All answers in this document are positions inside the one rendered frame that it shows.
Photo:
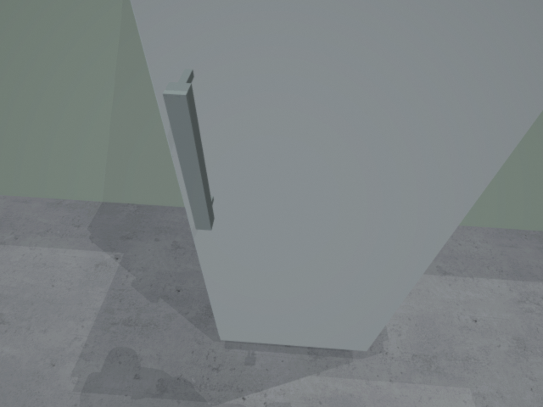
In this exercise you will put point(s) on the fridge door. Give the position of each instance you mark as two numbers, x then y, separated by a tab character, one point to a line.
344	142

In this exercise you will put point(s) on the handle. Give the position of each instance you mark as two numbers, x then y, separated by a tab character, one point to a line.
181	110

